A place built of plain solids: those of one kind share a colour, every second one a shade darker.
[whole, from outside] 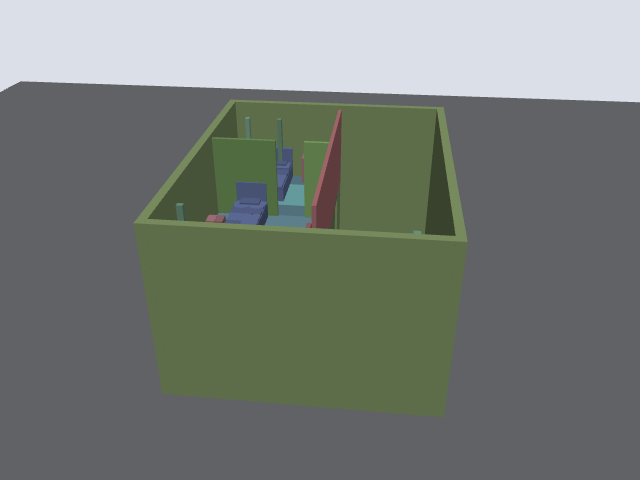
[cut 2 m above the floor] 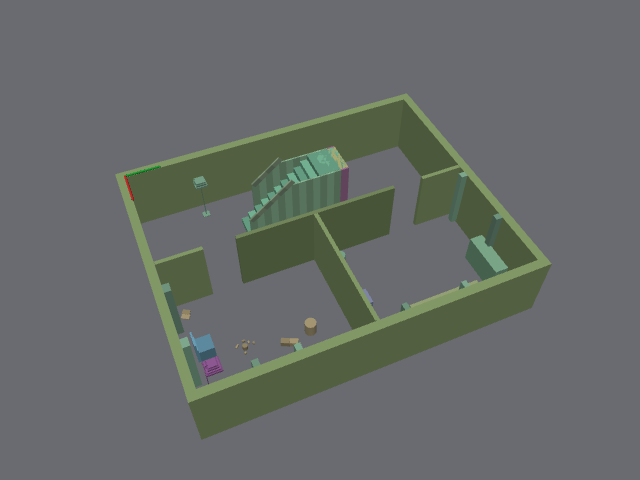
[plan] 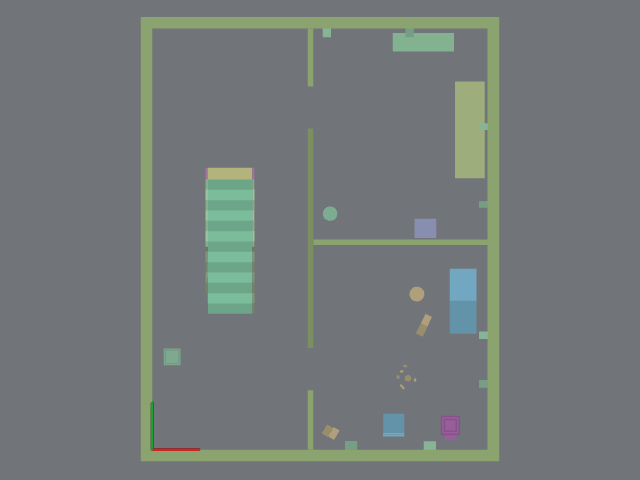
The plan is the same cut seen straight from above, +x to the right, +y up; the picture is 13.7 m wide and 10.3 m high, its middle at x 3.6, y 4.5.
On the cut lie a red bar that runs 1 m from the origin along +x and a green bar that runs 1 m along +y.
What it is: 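A home built round its stair; the hall at the stair's foot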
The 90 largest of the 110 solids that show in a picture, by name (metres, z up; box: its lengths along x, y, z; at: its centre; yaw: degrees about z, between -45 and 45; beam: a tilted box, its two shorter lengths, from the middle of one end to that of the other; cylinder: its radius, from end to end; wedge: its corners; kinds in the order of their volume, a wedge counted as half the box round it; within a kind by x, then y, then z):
{
 "wall_1": {"box": [0.25, 9.54, 5.42], "at": [-0.12, 4.52, 2.66]},
 "wall_2": {"box": [0.12, 1.28, 2.62], "at": [3.4, 0.64, 1.26]},
 "wall_3": {"box": [0.12, 4.71, 2.62], "at": [3.4, 4.54, 1.26]},
 "wall_4": {"box": [0.12, 1.24, 2.62], "at": [3.4, 8.41, 1.26]},
 "wall_5": {"box": [7.69, 0.25, 5.42], "at": [3.6, -0.12, 2.66]},
 "wall_6": {"box": [7.69, 0.25, 5.42], "at": [3.6, 9.16, 2.66]},
 "wall_7": {"box": [3.74, 0.12, 2.62], "at": [5.33, 4.45, 1.26]},
 "wall_8": {"box": [0.25, 9.54, 5.42], "at": [7.32, 4.52, 2.66]},
 "step_1": {"box": [0.95, 3.13, 0.23], "at": [1.67, 4.48, 0.07]},
 "step_2": {"box": [0.95, 2.91, 0.42], "at": [1.67, 4.59, 0.16]},
 "step_3": {"box": [0.95, 2.68, 0.6], "at": [1.67, 4.7, 0.25]},
 "step_4": {"box": [0.95, 2.46, 0.78], "at": [1.67, 4.81, 0.34]},
 "step_5": {"box": [0.95, 2.24, 0.97], "at": [1.67, 4.92, 0.43]},
 "step_6": {"box": [0.95, 2.02, 1.15], "at": [1.67, 5.03, 0.53]},
 "step_7": {"box": [0.95, 1.8, 1.33], "at": [1.67, 5.14, 0.62]},
 "step_8": {"box": [0.95, 1.58, 1.52], "at": [1.67, 5.25, 0.71]},
 "step_9": {"box": [0.95, 1.35, 1.7], "at": [1.67, 5.36, 0.8]},
 "step_10": {"box": [0.95, 1.13, 1.88], "at": [1.67, 5.48, 0.89]},
 "step_11": {"box": [0.95, 0.91, 2.07], "at": [1.67, 5.59, 0.98]},
 "step_12": {"box": [0.95, 0.69, 2.25], "at": [1.67, 5.7, 1.07]},
 "step_13": {"box": [0.95, 0.47, 2.43], "at": [1.67, 5.81, 1.17]},
 "bedstead_bedroom_bed_1": {"box": [0.53, 0.3, 0.7], "at": [5.58, 0.3, 2.86]},
 "bedstead_bedroom_bed_2": {"cylinder": 0.28, "from": [5.75, 3.74, 2.52], "to": [5.75, 3.74, 3.17]},
 "bedstead_bedroom_bed_3": {"box": [0.5, 0.5, 0.66], "at": [5.75, 5.12, 2.85]},
 "bedstead_bedroom_bed_4": {"box": [1.65, 0.1, 1.18], "at": [5.97, 0.07, 3.11]},
 "bedstead_bedroom_bed_5": {"box": [1.55, 0.55, 0.64], "at": [5.97, 0.4, 2.84]},
 "bedstead_bedroom_bed_6": {"box": [1.6, 1.02, 0.59], "at": [5.97, 0.64, 2.81]},
 "bedstead_bedroom_bed_7": {"box": [1.65, 2.08, 0.49], "at": [5.97, 1.16, 2.76]},
 "bedstead_bedroom_bed_8": {"box": [1.65, 2.08, 0.54], "at": [5.97, 1.16, 2.79]},
 "bedstead_bedroom_bed_9": {"box": [1.55, 1.02, 0.59], "at": [5.97, 1.66, 2.81]},
 "bedstead_bedroom_bed_10": {"box": [1.0, 0.05, 1.25], "at": [6.0, 3.34, 3.14]},
 "bedstead_bedroom_bed_11": {"box": [0.65, 0.4, 0.71], "at": [6.0, 3.57, 2.87]},
 "bedstead_bedroom_bed_12": {"box": [1.0, 0.5, 0.66], "at": [6.0, 4.12, 2.85]},
 "bedstead_bedroom_bed_13": {"box": [1.05, 2.08, 0.51], "at": [6.0, 4.41, 2.77]},
 "bedstead_bedroom_bed_14": {"box": [1.0, 0.5, 0.66], "at": [6.0, 4.62, 2.85]},
 "bedstead_bedroom_bed_15": {"box": [0.47, 0.53, 0.66], "at": [6.24, 5.13, 2.85]},
 "bedstead_bedroom_bed_16": {"cylinder": 0.28, "from": [6.25, 3.74, 2.52], "to": [6.25, 3.74, 3.17]},
 "upper_floor_1": {"box": [3.98, 3.38, 0.18], "at": [5.33, 1.57, 2.48]},
 "upper_floor_2": {"box": [3.98, 5.93, 0.18], "at": [5.33, 6.2, 2.48]},
 "upper_partition_1": {"box": [0.12, 7.62, 2.71], "at": [3.4, 3.81, 3.87]},
 "upper_split_1": {"box": [0.8, 0.12, 2.71], "at": [3.85, 3.25, 3.87]},
 "upper_split_2": {"box": [2.04, 0.12, 2.71], "at": [6.17, 3.25, 3.87]},
 "curtains_1": {"box": [0.18, 0.19, 2.1], "at": [3.75, 8.95, 1.11]},
 "curtains_2": {"box": [0.26, 0.19, 2.25], "at": [4.27, 0.09, 1.19]},
 "curtains_3": {"box": [0.18, 0.19, 2.1], "at": [5.52, 8.95, 1.11]},
 "curtains_4": {"box": [0.15, 0.19, 2.19], "at": [5.58, 0.09, 3.72]},
 "curtains_5": {"box": [0.26, 0.19, 2.25], "at": [5.96, 0.09, 1.19]},
 "curtains_6": {"box": [0.15, 0.19, 2.19], "at": [6.76, 0.09, 3.72]},
 "curtains_7": {"box": [0.19, 0.17, 2.23], "at": [7.1, 1.41, 1.17]},
 "curtains_8": {"box": [0.19, 0.17, 2.23], "at": [7.1, 2.45, 1.17]},
 "curtains_9": {"box": [0.19, 0.15, 2.22], "at": [7.1, 5.26, 1.17]},
 "curtains_10": {"box": [0.19, 0.15, 2.22], "at": [7.1, 6.93, 1.17]},
 "curtains_11": {"box": [0.19, 0.16, 2.14], "at": [7.1, 7.05, 3.7]},
 "head_1": {"box": [0.95, 0.26, 2.62], "at": [1.67, 5.92, 1.26]},
 "slotfit_living_seat_1": {"box": [0.45, 0.05, 0.87], "at": [5.18, 0.31, 0.38]},
 "slotfit_living_seat_2": {"box": [0.45, 0.44, 0.49], "at": [5.18, 0.55, 0.19]},
 "slotfit_living_seat_3": {"box": [0.58, 0.71, 0.47], "at": [6.67, 2.84, 0.18]},
 "slotfit_living_seat_4": {"box": [0.58, 0.69, 0.47], "at": [6.67, 3.54, 0.18]},
 "guard_1": {"box": [0.05, 0.23, 1.5], "at": [1.17, 3.47, 0.7]},
 "guard_2": {"box": [0.05, 0.22, 1.68], "at": [1.17, 3.7, 0.79]},
 "guard_3": {"box": [0.05, 0.22, 1.87], "at": [1.17, 3.92, 0.88]},
 "guard_4": {"box": [0.05, 0.22, 2.05], "at": [1.17, 4.14, 0.97]},
 "guard_5": {"box": [0.05, 0.22, 2.23], "at": [1.17, 4.36, 1.07]},
 "guard_6": {"box": [0.05, 0.22, 2.42], "at": [1.17, 4.58, 1.16]},
 "guard_7": {"box": [0.05, 0.22, 2.6], "at": [1.17, 4.81, 1.25]},
 "guard_8": {"box": [0.05, 0.22, 1.13], "at": [2.17, 3.03, 0.52]},
 "guard_9": {"box": [0.05, 0.22, 1.32], "at": [2.17, 3.25, 0.61]},
 "guard_10": {"box": [0.05, 0.22, 1.5], "at": [2.17, 3.48, 0.7]},
 "guard_11": {"box": [0.05, 0.22, 1.68], "at": [2.17, 3.7, 0.79]},
 "guard_12": {"box": [0.05, 0.22, 1.87], "at": [2.17, 3.92, 0.88]},
 "guard_13": {"box": [0.05, 0.22, 2.05], "at": [2.17, 4.14, 0.97]},
 "guard_14": {"box": [0.05, 0.22, 2.23], "at": [2.17, 4.36, 1.07]},
 "guard_15": {"box": [0.05, 0.22, 2.42], "at": [2.17, 4.58, 1.16]},
 "guard_16": {"box": [0.05, 0.22, 2.6], "at": [2.17, 4.81, 1.25]},
 "guard_17": {"box": [0.05, 0.22, 2.78], "at": [2.17, 5.03, 1.34]},
 "guard_18": {"box": [0.05, 0.22, 2.97], "at": [2.17, 5.25, 1.43]},
 "guard_19": {"box": [0.05, 0.22, 3.15], "at": [2.17, 5.47, 1.52]},
 "guard_20": {"box": [0.05, 0.22, 3.33], "at": [2.17, 5.69, 1.62]},
 "slotfit_kitchen_wall_table_1": {"box": [1.31, 0.41, 0.9], "at": [5.82, 8.74, 0.4]},
 "slotfit_bedroom_storage_1": {"box": [0.42, 0.48, 1.01], "at": [4.52, 0.33, 3.02]},
 "slotfit_bedroom_storage_2": {"box": [0.26, 0.42, 0.68], "at": [6.7, 4.84, 2.86]},
 "slotfit_bedroom_storage_3": {"box": [0.28, 0.42, 0.68], "at": [6.97, 4.84, 2.86]},
 "laid_rug_rug_bedroom_1": {"box": [2.49, 1.7, 0.05], "at": [5.33, 1.62, 2.54]},
 "slotfit_kitchen_storage_1": {"box": [0.47, 0.42, 1.06], "at": [5.86, 4.75, 0.48]},
 "kitchen_units_worktop_1": {"box": [0.64, 2.08, 0.04], "at": [6.81, 6.86, 0.86]},
 "clutter_living_1": {"cylinder": 0.16, "from": [5.68, 3.34, -0.05], "to": [5.68, 3.34, 0.4]},
 "clutter_living_2": {"box": [0.16, 0.24, 0.21], "at": [5.88, 2.78, 0.06], "yaw": -25.7},
 "head_guard_1": {"box": [0.05, 0.25, 3.52], "at": [2.17, 5.93, 1.71]},
 "clutter_kitchen_1": {"cylinder": 0.16, "from": [3.82, 5.07, -0.05], "to": [3.82, 5.07, 0.3]},
 "slotfit_living_corner_1": {"box": [0.42, 0.42, 0.05], "at": [6.4, 0.52, 1.29]}
}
